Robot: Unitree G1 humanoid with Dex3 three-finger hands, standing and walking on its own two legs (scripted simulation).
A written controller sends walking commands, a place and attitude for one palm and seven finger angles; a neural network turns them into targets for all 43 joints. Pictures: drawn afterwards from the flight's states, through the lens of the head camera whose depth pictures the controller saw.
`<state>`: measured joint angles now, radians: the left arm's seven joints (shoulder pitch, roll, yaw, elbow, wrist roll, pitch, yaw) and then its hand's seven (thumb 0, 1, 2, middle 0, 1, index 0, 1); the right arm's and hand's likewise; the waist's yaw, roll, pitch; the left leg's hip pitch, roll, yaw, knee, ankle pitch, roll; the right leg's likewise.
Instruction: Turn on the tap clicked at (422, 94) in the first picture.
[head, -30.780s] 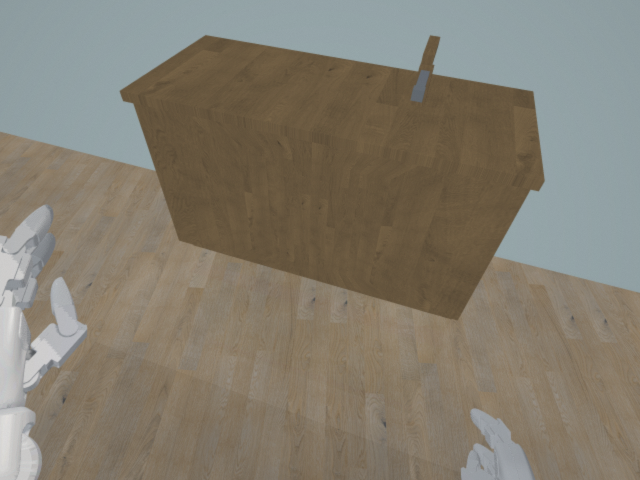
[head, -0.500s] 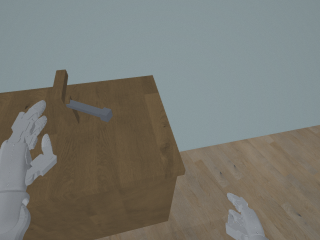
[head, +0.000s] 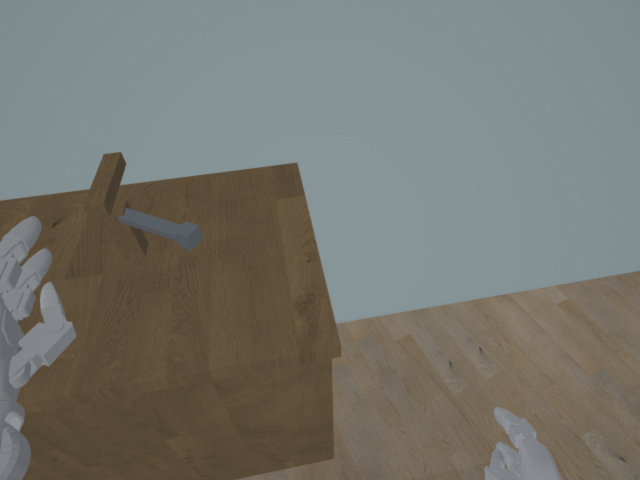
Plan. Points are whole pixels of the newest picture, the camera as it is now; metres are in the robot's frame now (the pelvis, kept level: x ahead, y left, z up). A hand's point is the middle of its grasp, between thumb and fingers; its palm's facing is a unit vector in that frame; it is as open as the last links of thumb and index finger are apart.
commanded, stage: turn the palm inward beside the body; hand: left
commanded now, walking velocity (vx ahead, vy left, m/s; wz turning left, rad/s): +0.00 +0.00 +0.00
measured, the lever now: (188, 235) +0.43 +0.25 +0.07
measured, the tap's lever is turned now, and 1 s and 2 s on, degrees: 57 57 57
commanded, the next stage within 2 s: reach beside the lever's end, fingers flat in 1.42 s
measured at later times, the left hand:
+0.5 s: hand (57, 360) +0.19 +0.27 +0.14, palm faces +0.44 -0.87 -0.21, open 7.4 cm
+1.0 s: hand (58, 387) +0.17 +0.26 +0.13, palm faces +0.46 -0.88 -0.14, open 7.4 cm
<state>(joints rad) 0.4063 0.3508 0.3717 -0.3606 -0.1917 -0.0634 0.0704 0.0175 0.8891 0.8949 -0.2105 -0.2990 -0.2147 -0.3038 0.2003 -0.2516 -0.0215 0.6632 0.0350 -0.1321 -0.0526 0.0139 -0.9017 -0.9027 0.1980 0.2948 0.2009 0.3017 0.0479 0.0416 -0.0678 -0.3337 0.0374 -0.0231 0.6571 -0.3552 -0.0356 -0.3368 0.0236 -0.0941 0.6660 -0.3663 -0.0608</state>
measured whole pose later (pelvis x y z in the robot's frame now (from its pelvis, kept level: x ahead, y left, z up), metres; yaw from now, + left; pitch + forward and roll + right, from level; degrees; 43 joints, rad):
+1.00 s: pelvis -0.01 +0.03 +0.00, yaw +1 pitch +1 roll +0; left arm 0.56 0.23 0.21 -0.50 -0.22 0.04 0.16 0.02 0.90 0.90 -0.20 -0.30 -0.21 -0.30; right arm 0.21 -0.23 0.03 0.64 0.03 -0.21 -0.08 0.01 -0.90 -0.90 0.20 0.29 0.20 0.30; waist 0.07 0.04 -0.06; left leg -0.34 0.00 -0.02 0.68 -0.35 0.00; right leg -0.32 -0.02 -0.10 0.67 -0.35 -0.02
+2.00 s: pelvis +0.01 +0.02 +0.00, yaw +1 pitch +2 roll +0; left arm 0.44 0.25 0.32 -0.27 -0.26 -0.01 0.10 0.02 0.90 0.90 -0.20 -0.30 -0.21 -0.30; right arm 0.22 -0.24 0.00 0.68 0.04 -0.22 -0.09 0.01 -0.90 -0.90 0.20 0.29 0.20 0.30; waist 0.06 0.05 -0.06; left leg -0.32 0.01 -0.03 0.64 -0.36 -0.02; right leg -0.31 0.00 -0.10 0.63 -0.36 -0.04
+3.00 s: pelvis +0.00 +0.04 +0.00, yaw +0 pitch +7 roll -1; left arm 0.02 0.37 0.51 0.32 -0.25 -0.20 -0.05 0.02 0.90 0.90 -0.16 -0.18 -0.17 -0.19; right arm 0.22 -0.26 -0.01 0.73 0.03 -0.15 -0.10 0.01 -0.90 -0.90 0.20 0.29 0.20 0.30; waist 0.02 0.03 -0.05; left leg -0.47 0.00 -0.02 0.73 -0.37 0.01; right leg -0.44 -0.01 -0.08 0.68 -0.35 -0.01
